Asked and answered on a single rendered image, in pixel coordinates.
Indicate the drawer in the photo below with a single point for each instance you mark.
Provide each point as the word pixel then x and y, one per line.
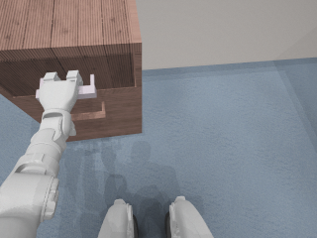
pixel 22 77

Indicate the cabinet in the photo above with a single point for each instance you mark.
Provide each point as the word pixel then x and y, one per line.
pixel 37 29

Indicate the left robot forearm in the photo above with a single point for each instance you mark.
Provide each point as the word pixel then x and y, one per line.
pixel 44 153

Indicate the left robot hand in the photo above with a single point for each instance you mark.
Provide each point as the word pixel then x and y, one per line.
pixel 60 94

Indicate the right robot shin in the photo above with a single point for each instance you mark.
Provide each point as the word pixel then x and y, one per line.
pixel 175 232

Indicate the left robot thigh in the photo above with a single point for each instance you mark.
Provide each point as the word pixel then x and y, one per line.
pixel 117 221

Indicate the handle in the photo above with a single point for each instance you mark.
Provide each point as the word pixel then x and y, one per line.
pixel 88 117
pixel 85 91

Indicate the robot left upper arm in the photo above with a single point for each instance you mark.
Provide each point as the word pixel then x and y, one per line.
pixel 26 201

